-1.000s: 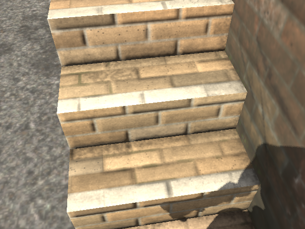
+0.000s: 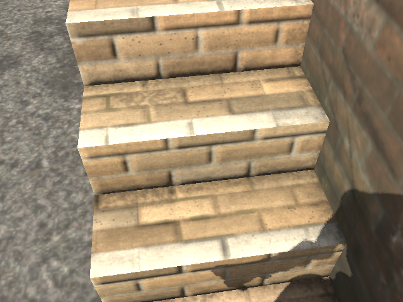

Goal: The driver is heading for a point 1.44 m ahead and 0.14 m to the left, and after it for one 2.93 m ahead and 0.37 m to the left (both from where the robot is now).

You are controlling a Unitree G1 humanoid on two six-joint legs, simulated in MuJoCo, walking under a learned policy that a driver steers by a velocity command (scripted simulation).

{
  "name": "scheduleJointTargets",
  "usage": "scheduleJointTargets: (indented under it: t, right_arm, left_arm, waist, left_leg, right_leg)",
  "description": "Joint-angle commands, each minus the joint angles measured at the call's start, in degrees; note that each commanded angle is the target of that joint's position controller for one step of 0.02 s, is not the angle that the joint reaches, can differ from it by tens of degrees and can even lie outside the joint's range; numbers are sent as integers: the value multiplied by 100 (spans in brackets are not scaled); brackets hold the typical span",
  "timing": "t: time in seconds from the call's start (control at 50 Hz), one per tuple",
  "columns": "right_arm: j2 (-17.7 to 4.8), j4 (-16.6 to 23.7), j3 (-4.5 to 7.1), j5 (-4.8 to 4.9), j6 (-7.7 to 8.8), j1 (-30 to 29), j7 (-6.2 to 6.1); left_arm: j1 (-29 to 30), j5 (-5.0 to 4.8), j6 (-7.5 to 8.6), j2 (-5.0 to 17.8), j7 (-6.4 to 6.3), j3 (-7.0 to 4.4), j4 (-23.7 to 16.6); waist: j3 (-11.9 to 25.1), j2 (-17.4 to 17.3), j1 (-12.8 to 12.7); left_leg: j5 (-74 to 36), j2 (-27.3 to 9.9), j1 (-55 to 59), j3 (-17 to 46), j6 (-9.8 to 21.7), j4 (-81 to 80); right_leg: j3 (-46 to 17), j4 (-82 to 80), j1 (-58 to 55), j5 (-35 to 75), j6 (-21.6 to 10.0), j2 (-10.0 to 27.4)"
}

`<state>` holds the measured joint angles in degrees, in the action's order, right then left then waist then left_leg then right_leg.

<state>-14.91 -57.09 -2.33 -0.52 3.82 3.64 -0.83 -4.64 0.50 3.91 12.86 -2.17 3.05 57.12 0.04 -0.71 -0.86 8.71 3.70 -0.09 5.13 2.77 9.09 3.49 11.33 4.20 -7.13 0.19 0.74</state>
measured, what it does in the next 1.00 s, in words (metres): stands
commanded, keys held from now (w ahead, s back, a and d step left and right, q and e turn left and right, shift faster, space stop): no key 0.90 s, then w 0.10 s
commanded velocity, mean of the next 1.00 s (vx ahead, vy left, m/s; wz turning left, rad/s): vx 0.12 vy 0.00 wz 0.00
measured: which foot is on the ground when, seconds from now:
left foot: down 0.00-1.00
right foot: down 0.00-1.00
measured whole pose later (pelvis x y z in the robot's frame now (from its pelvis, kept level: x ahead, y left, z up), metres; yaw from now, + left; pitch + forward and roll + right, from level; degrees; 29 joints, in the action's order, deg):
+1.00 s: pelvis -0.02 +0.00 +0.00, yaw -1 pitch -1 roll +0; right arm -13.3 -61.7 -0.2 -0.9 0.4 14.5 -1.4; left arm -15.0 1.0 1.3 11.6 -3.0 2.2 60.5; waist -0.9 -0.5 -0.3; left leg 11.0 3.9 -4.3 4.0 2.3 16.1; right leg 2.6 18.9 8.9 -9.4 -0.2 1.1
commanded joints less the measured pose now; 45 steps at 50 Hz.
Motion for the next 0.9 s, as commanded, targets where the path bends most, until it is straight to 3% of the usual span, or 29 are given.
scheduleJointTargets:
  t: [0.02, 0.04, 0.08, 0.54, 0.56, 0.58, 0.62, 0.66, 0.9]
  right_arm:
    - [-692, 256, 142, -15, 57, -185, -16]
    - [-727, 261, 134, 33, 69, -191, -24]
    - [-712, 190, 160, -8, 35, -58, -17]
    - [-675, -266, 254, 12, -169, 525, -45]
    - [-1145, -297, 421, 46, -315, 641, 75]
    - [-1024, -283, 431, -2, -406, 711, 82]
    - [-776, -244, 414, -19, -522, 809, 33]
    - [-709, -217, 417, -28, -554, 848, -9]
    - [-658, -205, 463, 11, -539, 1230, -39]
  left_arm:
    - [138, -14, 69, 609, -12, -116, -239]
    - [143, 1, 47, 703, -35, -171, -263]
    - [5, -25, 48, 624, -18, -137, -177]
    - [-736, 3, -151, 573, -64, -219, 165]
    - [-820, 179, -152, 1134, 54, -374, 95]
    - [-808, 174, -145, 1093, 96, -394, 132]
    - [-863, 107, -115, 761, 129, -341, 136]
    - [-914, 98, -86, 642, 120, -322, 148]
    - [-1252, 88, -96, 699, 56, -313, 141]
  waist:
    - [384, 78, 8]
    - [297, 73, 3]
    - [364, 87, 12]
    - [-76, 88, 9]
    - [-206, -232, -53]
    - [-170, -70, 29]
    - [-137, 127, 51]
    - [-73, 181, 44]
    - [-202, 121, 12]
  left_leg:
    - [-1725, -1059, -70, 553, -26, 134]
    - [-1769, -1055, -128, 534, -45, 180]
    - [-1725, -1054, -110, 536, -27, 219]
    - [-902, -1002, -422, 597, -4, 313]
    - [-823, -595, -507, 330, 9, 587]
    - [-712, -581, -512, 324, 11, 625]
    - [-593, -577, -505, 348, 53, 681]
    - [-663, -595, -527, 361, 89, 748]
    - [-429, -562, -826, 373, 99, 785]
  right_leg:
    - [-548, 71, -313, 1354, -40, 810]
    - [-559, 156, -288, 1350, -21, 779]
    - [-531, 178, -328, 1454, -55, 813]
    - [-581, 336, -31, 830, -91, 813]
    - [-444, 442, 343, 395, -46, 547]
    - [-399, 465, 481, 230, -45, 511]
    - [-383, 497, 687, 71, -24, 485]
    - [-385, 566, 744, 64, -27, 491]
    - [-447, 692, 853, -229, -77, 460]
Next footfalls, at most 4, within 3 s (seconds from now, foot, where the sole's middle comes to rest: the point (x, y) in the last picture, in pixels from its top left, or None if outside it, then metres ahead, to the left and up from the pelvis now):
none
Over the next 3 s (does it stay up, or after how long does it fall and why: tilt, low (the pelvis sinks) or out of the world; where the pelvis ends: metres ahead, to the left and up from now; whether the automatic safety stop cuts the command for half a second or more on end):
stays up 0.00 -0.02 0.00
